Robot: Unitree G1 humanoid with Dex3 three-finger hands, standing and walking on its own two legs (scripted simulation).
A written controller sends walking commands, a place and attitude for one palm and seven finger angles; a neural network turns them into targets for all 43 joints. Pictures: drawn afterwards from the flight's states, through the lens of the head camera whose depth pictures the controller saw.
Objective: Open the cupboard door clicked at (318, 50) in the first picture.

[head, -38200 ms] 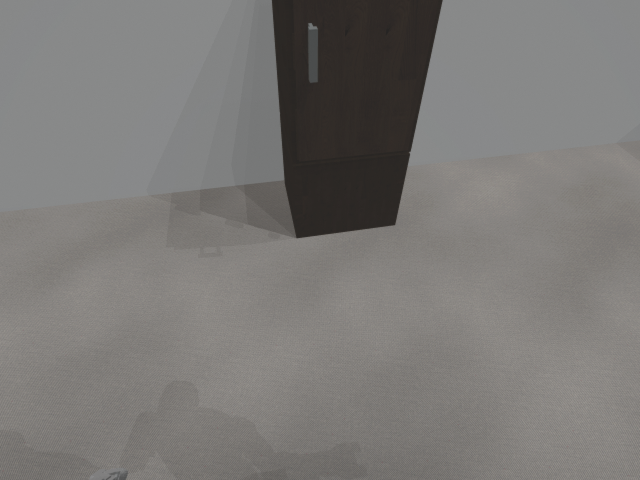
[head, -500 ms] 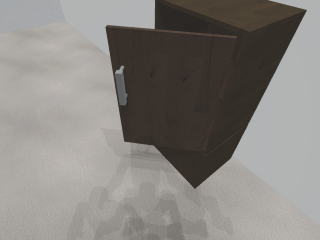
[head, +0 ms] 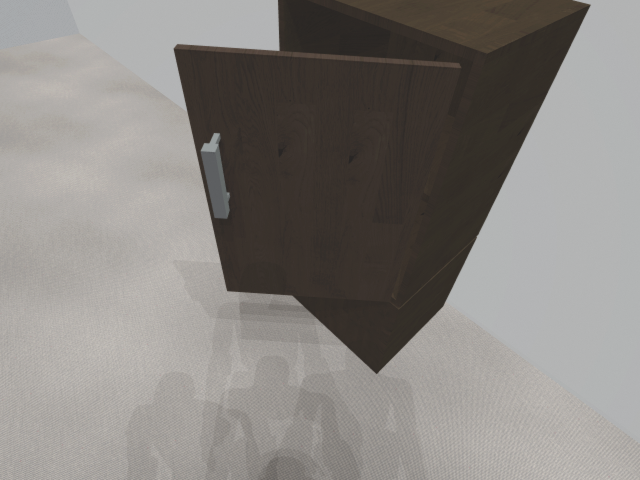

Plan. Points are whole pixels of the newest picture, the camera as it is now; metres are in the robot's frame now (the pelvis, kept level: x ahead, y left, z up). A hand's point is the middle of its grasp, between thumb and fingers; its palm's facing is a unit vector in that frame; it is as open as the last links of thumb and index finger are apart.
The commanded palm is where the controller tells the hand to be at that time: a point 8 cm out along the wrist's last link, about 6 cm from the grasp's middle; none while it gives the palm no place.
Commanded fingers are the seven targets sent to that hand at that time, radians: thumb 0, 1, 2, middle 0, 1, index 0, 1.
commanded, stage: come to a stop and stand still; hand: left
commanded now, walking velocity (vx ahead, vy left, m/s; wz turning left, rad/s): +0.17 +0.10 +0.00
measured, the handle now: (219, 176) +0.58 +0.22 +0.05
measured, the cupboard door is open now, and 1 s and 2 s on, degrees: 43 43 43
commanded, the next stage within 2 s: look again from close up in 1.50 s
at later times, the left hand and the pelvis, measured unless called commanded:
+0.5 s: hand out of the picture +0.08 +0.18 -0.17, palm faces +0.05 -0.97 -0.22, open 7.3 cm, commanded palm none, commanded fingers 0.00 0.90 0.90 -0.20 -0.30 -0.20 -0.30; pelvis +0.03 +0.00 +0.00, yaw -1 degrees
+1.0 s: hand out of the picture +0.00 +0.13 -0.16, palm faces +0.03 -0.98 -0.21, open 7.4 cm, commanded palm none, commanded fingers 0.00 0.90 0.90 -0.20 -0.30 -0.20 -0.30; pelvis +0.01 -0.04 +0.01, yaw +1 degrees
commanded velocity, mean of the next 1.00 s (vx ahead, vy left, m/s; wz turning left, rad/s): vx -0.04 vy -0.01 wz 0.00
